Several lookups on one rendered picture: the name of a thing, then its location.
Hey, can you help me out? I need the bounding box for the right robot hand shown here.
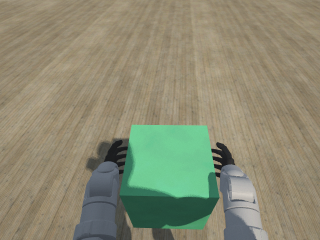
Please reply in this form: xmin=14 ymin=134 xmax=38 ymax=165
xmin=211 ymin=142 xmax=235 ymax=178

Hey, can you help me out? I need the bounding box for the left robot hand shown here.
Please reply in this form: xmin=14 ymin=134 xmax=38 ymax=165
xmin=104 ymin=140 xmax=128 ymax=174

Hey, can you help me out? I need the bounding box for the robot left forearm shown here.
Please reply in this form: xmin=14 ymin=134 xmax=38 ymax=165
xmin=73 ymin=161 xmax=120 ymax=240

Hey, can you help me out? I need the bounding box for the carton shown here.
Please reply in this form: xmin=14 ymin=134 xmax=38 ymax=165
xmin=119 ymin=125 xmax=220 ymax=230

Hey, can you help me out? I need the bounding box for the robot right forearm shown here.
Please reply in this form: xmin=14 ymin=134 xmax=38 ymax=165
xmin=219 ymin=164 xmax=269 ymax=240

